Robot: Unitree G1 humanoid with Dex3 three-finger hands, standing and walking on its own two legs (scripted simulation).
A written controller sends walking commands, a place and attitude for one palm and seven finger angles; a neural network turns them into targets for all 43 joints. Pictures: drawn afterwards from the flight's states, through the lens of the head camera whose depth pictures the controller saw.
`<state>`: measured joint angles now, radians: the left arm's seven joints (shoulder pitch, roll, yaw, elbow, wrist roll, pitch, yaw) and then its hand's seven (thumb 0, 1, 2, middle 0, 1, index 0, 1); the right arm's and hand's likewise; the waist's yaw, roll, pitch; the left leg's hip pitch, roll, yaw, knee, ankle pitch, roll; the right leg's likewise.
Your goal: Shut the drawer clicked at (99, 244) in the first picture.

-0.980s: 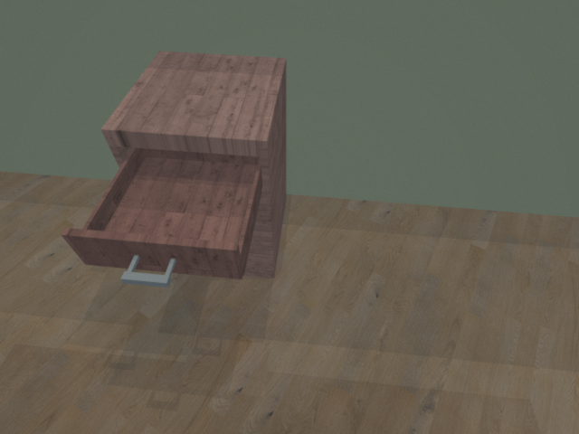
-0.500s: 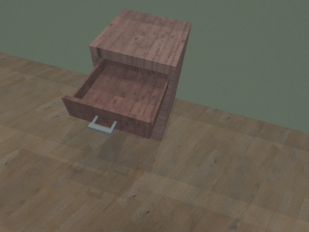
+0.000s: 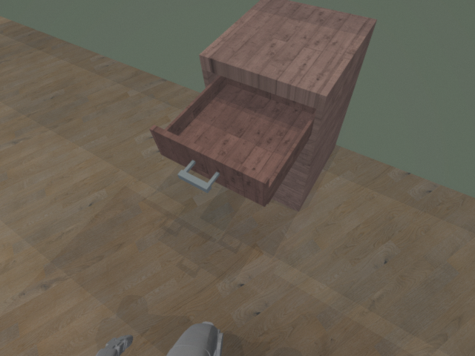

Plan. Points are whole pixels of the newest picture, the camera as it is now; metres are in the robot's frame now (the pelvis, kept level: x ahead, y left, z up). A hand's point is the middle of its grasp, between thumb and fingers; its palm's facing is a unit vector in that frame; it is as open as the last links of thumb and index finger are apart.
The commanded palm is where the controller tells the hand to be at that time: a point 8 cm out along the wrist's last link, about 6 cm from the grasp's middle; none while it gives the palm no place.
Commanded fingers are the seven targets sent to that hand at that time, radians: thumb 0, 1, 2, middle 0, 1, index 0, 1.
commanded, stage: turn or walk to find it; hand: left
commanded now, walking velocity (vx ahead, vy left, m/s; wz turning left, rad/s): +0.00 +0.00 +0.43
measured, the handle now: (199, 175) +0.57 +0.14 -0.20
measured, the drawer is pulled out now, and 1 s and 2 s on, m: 0.30 0.30 0.30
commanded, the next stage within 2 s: stand and wait in 0.12 s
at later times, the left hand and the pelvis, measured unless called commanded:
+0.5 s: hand out of the picture +0.01 +0.20 -0.18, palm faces +0.21 -0.95 -0.21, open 7.4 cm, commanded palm none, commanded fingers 0.00 0.90 0.90 -0.20 -0.30 -0.20 -0.30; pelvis +0.02 +0.01 +0.00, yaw +7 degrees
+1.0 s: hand out of the picture +0.08 +0.17 -0.17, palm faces +0.14 -0.97 -0.22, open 7.3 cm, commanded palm none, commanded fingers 0.00 0.90 0.90 -0.20 -0.30 -0.20 -0.30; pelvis +0.06 -0.01 +0.01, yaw +7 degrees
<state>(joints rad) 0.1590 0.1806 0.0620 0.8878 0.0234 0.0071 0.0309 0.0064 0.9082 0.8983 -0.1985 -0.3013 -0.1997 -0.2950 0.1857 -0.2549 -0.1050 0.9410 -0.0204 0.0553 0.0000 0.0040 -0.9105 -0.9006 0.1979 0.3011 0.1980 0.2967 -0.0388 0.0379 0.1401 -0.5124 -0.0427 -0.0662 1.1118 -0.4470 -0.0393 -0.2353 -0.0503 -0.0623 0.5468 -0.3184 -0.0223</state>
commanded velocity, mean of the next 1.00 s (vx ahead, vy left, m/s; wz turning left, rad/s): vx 0.00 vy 0.00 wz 0.04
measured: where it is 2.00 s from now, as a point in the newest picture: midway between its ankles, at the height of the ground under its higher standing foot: outside the picture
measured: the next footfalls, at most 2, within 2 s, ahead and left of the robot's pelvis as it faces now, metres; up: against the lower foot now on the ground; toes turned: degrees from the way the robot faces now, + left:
left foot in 0.28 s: +0.04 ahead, +0.13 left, +0.00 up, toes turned +8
right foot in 0.56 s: +0.08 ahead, -0.12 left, +0.00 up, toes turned +4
